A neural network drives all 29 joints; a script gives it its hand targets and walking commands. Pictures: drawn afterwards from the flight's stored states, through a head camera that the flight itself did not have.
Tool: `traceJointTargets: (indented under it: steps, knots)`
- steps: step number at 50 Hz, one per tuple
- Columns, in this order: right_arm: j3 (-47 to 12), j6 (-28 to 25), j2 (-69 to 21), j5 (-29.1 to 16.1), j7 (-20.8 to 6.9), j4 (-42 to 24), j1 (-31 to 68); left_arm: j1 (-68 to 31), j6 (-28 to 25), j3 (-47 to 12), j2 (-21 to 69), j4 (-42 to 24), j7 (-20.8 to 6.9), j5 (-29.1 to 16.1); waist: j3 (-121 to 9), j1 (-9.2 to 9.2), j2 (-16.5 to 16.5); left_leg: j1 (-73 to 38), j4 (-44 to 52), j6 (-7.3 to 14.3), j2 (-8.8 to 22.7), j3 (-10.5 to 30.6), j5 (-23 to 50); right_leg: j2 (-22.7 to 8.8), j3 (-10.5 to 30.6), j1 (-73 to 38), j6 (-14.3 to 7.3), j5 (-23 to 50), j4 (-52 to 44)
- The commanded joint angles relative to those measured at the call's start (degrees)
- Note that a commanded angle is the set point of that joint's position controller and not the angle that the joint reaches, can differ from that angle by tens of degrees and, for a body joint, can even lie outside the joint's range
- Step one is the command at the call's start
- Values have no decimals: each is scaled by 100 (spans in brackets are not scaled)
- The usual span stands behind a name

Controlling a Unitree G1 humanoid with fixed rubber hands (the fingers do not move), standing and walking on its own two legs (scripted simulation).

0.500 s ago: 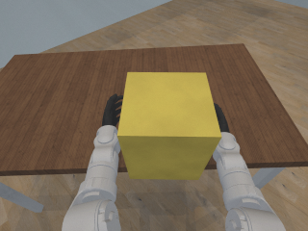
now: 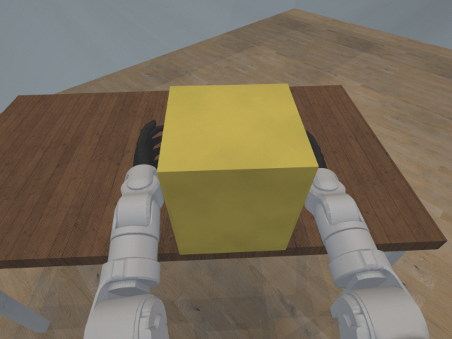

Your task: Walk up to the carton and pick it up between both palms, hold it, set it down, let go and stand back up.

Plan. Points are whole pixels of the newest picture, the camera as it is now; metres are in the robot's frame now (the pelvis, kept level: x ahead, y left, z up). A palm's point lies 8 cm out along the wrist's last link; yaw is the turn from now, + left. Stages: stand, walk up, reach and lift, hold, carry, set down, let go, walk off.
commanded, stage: reach and lift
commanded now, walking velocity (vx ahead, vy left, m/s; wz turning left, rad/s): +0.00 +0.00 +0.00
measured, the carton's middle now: (231, 173) +0.39 -0.02 +0.10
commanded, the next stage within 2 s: hold in 1.94 s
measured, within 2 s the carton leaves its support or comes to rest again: neither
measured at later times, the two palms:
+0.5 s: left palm (133, 165) +0.35 +0.14 +0.18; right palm (323, 165) +0.34 -0.16 +0.16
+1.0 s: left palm (132, 165) +0.35 +0.14 +0.18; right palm (321, 171) +0.34 -0.16 +0.15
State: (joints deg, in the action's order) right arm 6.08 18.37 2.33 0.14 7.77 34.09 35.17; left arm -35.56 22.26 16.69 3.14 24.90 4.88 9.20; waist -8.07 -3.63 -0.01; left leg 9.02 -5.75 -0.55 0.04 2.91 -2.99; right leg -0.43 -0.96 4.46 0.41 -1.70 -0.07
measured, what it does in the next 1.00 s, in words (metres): stands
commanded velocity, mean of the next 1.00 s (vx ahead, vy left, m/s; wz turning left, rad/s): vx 0.00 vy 0.00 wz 0.00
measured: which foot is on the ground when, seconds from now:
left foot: down 0.00-1.00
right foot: down 0.00-1.00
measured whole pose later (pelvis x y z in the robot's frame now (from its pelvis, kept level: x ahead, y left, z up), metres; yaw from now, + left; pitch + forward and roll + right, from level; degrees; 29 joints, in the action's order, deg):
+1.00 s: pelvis -0.02 +0.01 +0.00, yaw -2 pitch +0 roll +0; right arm 0.8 32.8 3.0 -6.5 10.4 15.0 33.9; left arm -34.1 48.0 20.4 6.7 -3.7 -2.2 16.8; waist -0.3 -4.5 0.4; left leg -2.1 5.0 0.0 0.0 0.1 3.0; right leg -0.8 1.3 -2.3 1.0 1.2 -3.5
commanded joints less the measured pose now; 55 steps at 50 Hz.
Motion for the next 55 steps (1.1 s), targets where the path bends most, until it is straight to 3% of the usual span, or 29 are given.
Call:
traceJointTargets:
  steps: [1,2,4,10,15,20,24,28,32,36,42,44,48,51,55]
  knots:
    - [-1674,-167,-2959,-398,-523,-2054,4795,-3406,427,-2578,3196,-837,-916,-493,-2605,-107,-221,-1473,-480,-136,-164,1,2190,382,-37,-641,81,1711,457]
    - [-1603,-126,-2857,-364,-526,-2150,4927,-3505,506,-2546,3200,-844,-914,-525,-2582,-225,-153,-1469,-448,-121,-170,-27,2090,383,-47,-608,113,1679,452]
    - [-1552,-39,-2849,-350,-541,-2147,5046,-3661,612,-2483,3188,-879,-917,-522,-2645,-245,-86,-1358,-377,-101,-158,-4,1909,345,-45,-681,122,1570,463]
    - [-1675,198,-2761,-518,-535,-2381,5230,-3598,1011,-2123,2852,-983,-950,-301,-2721,-31,48,-1253,-120,9,-176,-65,1731,357,-38,-1091,226,1672,530]
    - [-1851,461,-2680,-777,-375,-2676,4827,-3121,1464,-1862,2586,-1478,-1082,-163,-2379,102,50,-1297,111,70,-234,-160,1973,339,34,-1640,342,2349,557]
    - [-2150,769,-2569,-1138,-56,-3118,4070,-2626,2012,-1916,2325,-2466,-1383,-211,-1809,-7,100,-1417,310,83,-307,-230,2163,299,95,-2180,476,2970,503]
    - [-2171,924,-2478,-1199,66,-3443,3879,-2821,2244,-2218,2244,-3160,-1595,-326,-1674,-176,-56,-1495,528,46,-269,-270,1839,283,85,-1997,486,2312,351]
    - [-2244,943,-2392,-1169,-2,-3829,4001,-3133,2270,-2561,2324,-3631,-1592,-498,-1888,-276,-108,-1695,608,-3,-190,-249,1537,277,-36,-1608,417,1448,198]
    - [-1866,961,-2240,-896,-127,-3739,4220,-3337,2272,-2525,2340,-3164,-1552,-473,-1431,-351,-86,-1489,638,112,-87,-262,214,241,-130,-749,368,-192,31]
    - [-1622,876,-2213,-651,-345,-3492,4423,-3469,2158,-2259,2365,-2636,-1401,-254,-1498,-171,5,-1249,598,264,-98,-358,-417,261,-266,-373,370,-1022,123]
    - [-1705,956,-2184,-774,-423,-2878,3997,-3028,2209,-1588,2201,-2429,-1426,105,-1268,101,17,-1645,632,216,-111,-389,470,300,-178,-747,372,-86,46]
    - [-1926,953,-2226,-991,-360,-3034,3815,-2690,2314,-1583,2239,-2640,-1467,103,-1424,137,-72,-1936,652,136,-123,-355,1205,330,-95,-1165,368,723,29]
    - [-2696,994,-2416,-1579,-125,-4071,3618,-2265,2611,-2187,2419,-4015,-1505,-305,-2267,35,-47,-2858,322,-114,-205,-289,3484,399,-1,-1960,344,3001,212]
    - [-2815,1046,-2330,-1700,22,-4522,3541,-2192,2856,-2509,2383,-4479,-1528,-449,-2143,-113,-82,-2971,311,-212,-219,-283,3689,380,15,-1971,343,3119,181]
    - [-2615,1061,-2102,-1585,75,-4692,3374,-2334,2997,-2902,2284,-4864,-1545,-541,-1781,-325,-310,-2955,328,-288,-155,-276,3213,338,-24,-1592,294,2168,13]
